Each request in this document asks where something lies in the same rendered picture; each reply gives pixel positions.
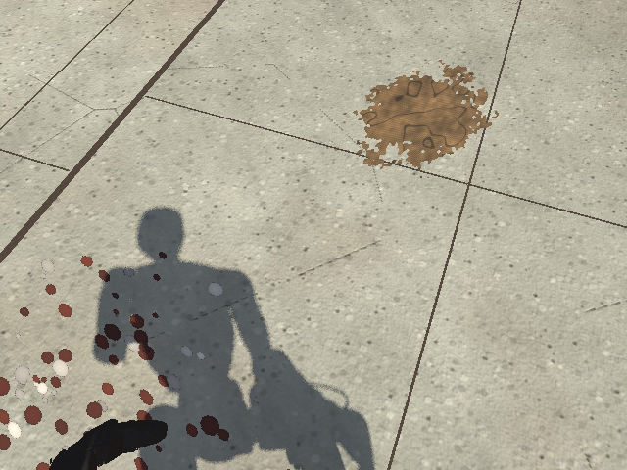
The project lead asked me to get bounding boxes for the robot left hand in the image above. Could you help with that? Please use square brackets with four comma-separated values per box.
[49, 419, 168, 470]

